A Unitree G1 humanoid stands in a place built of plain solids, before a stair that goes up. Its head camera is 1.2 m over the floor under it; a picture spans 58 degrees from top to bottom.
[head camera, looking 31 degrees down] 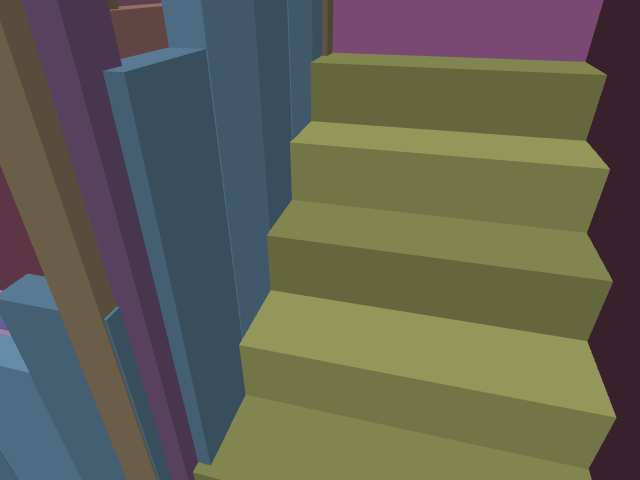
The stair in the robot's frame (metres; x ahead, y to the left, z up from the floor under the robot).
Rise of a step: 0.19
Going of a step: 0.24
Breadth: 0.96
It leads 14 degrees to the right of straight ahead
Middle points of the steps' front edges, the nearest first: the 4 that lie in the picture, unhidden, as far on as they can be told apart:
0.72 -0.18 0.39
0.95 -0.24 0.58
1.19 -0.30 0.78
1.42 -0.36 0.97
